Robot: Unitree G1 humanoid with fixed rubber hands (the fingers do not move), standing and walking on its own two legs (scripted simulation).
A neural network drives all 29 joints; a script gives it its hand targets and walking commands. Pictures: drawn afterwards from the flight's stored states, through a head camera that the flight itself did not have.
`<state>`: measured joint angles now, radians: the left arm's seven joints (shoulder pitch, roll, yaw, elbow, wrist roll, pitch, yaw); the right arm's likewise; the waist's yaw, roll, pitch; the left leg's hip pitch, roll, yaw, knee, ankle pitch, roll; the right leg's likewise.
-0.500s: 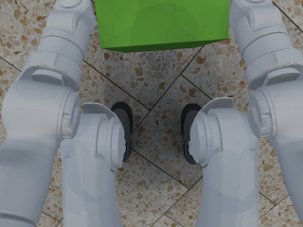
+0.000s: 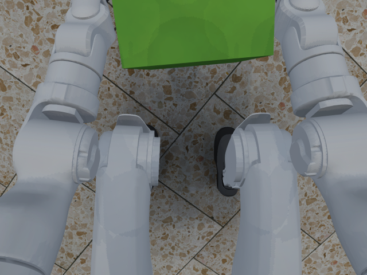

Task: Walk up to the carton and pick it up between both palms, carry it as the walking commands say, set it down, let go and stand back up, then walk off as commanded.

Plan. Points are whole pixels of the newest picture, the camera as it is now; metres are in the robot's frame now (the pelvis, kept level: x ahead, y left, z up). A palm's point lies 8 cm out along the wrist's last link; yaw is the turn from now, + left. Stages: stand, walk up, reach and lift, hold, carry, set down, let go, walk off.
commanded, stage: reach and lift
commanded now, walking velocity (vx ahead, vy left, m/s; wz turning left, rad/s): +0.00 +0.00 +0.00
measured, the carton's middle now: (190, 6) +0.53 +0.00 -0.21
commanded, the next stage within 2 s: none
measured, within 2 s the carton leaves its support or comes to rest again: neither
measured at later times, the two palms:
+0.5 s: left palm out of the picture +0.53 +0.15 -0.12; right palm out of the picture +0.54 -0.15 -0.10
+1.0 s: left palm out of the picture +0.51 +0.15 -0.04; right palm out of the picture +0.52 -0.15 -0.02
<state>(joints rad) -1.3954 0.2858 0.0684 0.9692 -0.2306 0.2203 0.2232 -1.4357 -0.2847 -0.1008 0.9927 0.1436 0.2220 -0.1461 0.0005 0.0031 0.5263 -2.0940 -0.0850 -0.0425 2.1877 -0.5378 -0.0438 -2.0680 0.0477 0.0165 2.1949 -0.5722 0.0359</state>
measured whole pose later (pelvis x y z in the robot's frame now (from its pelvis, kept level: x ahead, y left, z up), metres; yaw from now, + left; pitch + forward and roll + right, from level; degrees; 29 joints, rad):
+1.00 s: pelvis -0.02 +0.00 +0.08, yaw -1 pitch +22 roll +0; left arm -1.26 0.17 0.29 0.62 -0.01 0.42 0.17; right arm -1.33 -0.19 -0.24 0.68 0.00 0.40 -0.12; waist 0.00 -0.04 0.53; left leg -1.81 -0.05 -0.04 1.92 -0.50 -0.04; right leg -1.81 0.07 0.04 1.93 -0.51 0.03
